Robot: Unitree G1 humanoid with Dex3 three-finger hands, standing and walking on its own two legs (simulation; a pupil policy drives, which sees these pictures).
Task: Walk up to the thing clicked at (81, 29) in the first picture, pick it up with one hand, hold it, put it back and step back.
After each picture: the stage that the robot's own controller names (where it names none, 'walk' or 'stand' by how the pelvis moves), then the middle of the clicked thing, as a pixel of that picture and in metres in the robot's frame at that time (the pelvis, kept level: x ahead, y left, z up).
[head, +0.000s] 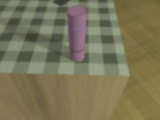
stand; (76, 37) +0.55 +0.05 +0.04
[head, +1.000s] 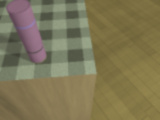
rise first; (30, 36) +0.48 +0.21 +0.07
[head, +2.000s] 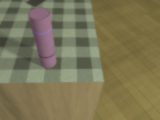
stand; (44, 41) +0.49 +0.17 +0.06
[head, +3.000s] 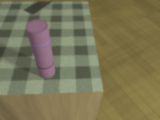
stand; (42, 52) +0.45 +0.17 +0.04
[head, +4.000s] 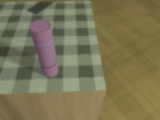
stand; (46, 52) +0.46 +0.16 +0.04
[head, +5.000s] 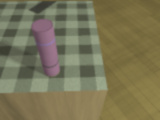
stand; (47, 51) +0.46 +0.16 +0.04
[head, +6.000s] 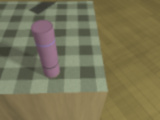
stand; (47, 52) +0.46 +0.16 +0.04
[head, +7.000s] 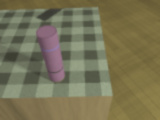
rise first; (52, 57) +0.45 +0.16 +0.05
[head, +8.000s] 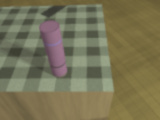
go down; (55, 52) +0.47 +0.16 +0.05
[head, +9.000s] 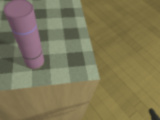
go down; (28, 40) +0.46 +0.15 +0.07
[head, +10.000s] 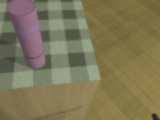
approach; (30, 39) +0.46 +0.15 +0.08
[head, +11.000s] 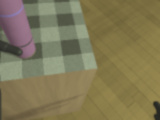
close in; (15, 25) +0.46 +0.16 +0.12
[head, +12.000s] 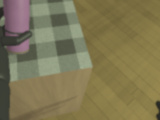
lift; (16, 12) +0.52 +0.15 +0.12
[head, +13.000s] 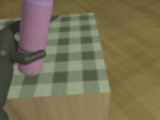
lift; (34, 27) +0.35 +0.13 +0.28
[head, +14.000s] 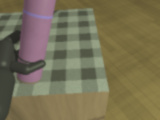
hold; (34, 38) +0.35 +0.14 +0.24
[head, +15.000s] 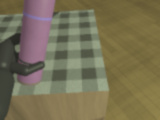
hold; (34, 40) +0.35 +0.14 +0.23
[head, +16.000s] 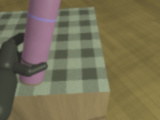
crouch; (37, 41) +0.35 +0.13 +0.22
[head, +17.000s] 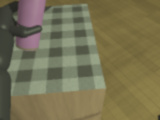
crouch; (31, 6) +0.45 +0.14 +0.26
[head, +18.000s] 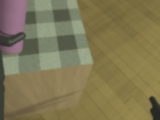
lower; (12, 13) +0.51 +0.16 +0.11
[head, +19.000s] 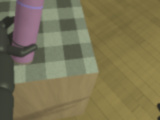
lower; (26, 25) +0.48 +0.14 +0.11
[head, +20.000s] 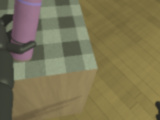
lower; (25, 22) +0.49 +0.14 +0.11
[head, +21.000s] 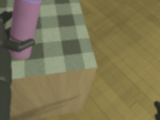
lower; (24, 20) +0.50 +0.14 +0.11
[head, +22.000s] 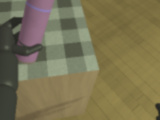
loosen; (33, 26) +0.48 +0.12 +0.11
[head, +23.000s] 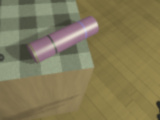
withdraw; (64, 38) +0.49 +0.02 +0.02
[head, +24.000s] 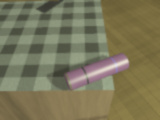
sink last; (96, 71) +0.42 -0.02 -0.01
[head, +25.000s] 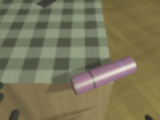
stand; (103, 74) +0.40 -0.04 -0.01
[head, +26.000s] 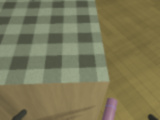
stand; (108, 118) +0.39 -0.15 -0.51
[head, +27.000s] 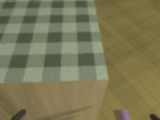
stand; out of the picture +0.38 -0.33 -0.68
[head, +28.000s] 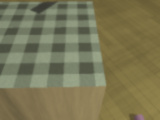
stand; out of the picture +0.41 -0.45 -0.73
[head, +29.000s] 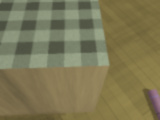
walk; (158, 106) +0.46 -0.58 -0.72
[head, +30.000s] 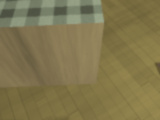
walk; out of the picture +0.72 -0.67 -0.72
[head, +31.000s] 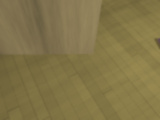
walk; out of the picture +1.07 -0.82 -0.72
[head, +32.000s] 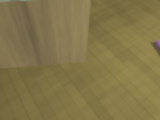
stand; out of the picture +1.18 -0.85 -0.74
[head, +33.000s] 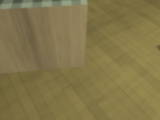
stand; out of the picture +1.21 -0.94 -0.75
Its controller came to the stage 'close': yes
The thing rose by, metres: 0.21
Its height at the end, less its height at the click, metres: -0.79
